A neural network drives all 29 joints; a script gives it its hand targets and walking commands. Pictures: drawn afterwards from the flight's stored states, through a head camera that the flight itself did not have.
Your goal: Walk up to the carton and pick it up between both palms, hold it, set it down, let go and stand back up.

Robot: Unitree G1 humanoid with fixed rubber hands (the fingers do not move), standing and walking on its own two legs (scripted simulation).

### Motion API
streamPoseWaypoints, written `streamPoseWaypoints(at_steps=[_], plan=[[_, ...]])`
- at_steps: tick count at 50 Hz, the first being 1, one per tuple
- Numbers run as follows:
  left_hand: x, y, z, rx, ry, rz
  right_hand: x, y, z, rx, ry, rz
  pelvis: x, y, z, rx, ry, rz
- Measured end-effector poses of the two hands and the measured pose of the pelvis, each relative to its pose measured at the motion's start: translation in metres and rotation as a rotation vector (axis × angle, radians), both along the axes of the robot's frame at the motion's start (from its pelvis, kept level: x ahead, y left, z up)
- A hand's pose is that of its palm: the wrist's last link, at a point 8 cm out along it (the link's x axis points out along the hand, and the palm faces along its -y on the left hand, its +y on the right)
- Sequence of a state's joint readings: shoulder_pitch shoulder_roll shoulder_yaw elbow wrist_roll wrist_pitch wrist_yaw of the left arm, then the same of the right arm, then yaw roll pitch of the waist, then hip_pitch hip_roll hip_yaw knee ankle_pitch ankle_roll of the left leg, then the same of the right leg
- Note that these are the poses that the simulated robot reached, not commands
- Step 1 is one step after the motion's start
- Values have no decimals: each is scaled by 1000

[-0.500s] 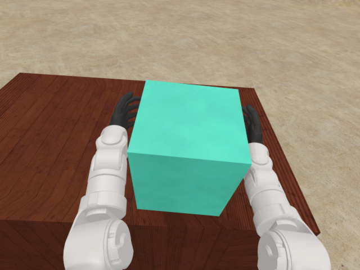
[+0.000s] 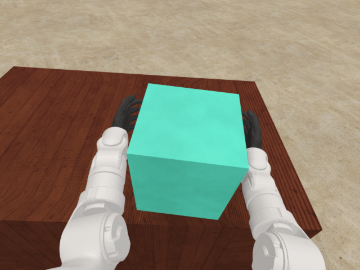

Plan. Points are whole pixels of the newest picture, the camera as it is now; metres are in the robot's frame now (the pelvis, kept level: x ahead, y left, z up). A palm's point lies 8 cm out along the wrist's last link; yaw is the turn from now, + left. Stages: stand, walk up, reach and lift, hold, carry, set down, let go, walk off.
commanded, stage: set down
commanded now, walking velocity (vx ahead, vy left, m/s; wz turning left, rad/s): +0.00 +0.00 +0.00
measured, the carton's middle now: (185, 155) +0.38 -0.01 +0.06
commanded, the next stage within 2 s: none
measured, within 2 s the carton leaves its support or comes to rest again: rests again in 1.34 s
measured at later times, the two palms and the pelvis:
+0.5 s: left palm (122, 131) +0.44 +0.15 +0.09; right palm (246, 150) +0.38 -0.15 +0.09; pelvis +0.00 +0.00 +0.00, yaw +0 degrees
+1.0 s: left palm (124, 140) +0.44 +0.14 +0.06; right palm (243, 157) +0.38 -0.15 +0.05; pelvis +0.01 -0.01 +0.00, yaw +0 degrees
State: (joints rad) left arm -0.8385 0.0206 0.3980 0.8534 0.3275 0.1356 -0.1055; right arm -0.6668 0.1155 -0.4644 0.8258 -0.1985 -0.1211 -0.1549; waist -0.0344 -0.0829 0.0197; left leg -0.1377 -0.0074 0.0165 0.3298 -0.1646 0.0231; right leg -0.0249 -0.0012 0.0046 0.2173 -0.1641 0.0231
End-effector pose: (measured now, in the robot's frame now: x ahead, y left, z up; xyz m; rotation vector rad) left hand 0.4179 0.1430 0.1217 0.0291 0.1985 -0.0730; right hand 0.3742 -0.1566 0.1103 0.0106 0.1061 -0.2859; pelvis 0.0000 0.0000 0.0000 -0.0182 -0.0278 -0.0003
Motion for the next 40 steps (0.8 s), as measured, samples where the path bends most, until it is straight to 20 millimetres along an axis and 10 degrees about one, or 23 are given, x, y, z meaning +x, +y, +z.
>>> streamPoseWaypoints(at_steps=[40], plan=[[23, 0, -49, 19, 70, -39, 13, 1, -47, -11, 73, -26, 8, -3, -1, -3, 153, -5]])
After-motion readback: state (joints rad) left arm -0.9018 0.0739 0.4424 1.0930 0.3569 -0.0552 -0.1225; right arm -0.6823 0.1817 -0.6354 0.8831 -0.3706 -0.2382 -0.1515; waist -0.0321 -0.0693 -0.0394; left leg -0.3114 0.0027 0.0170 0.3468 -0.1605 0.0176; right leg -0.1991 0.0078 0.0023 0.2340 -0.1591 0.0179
